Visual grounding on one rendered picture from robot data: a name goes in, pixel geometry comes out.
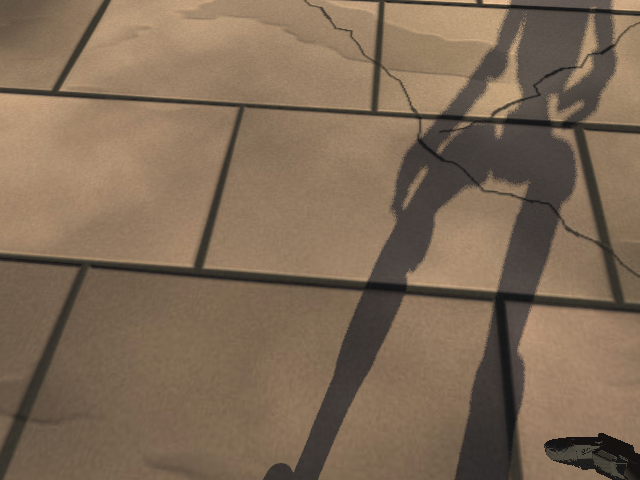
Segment robot right hand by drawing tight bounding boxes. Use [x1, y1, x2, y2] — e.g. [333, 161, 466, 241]
[544, 433, 640, 480]

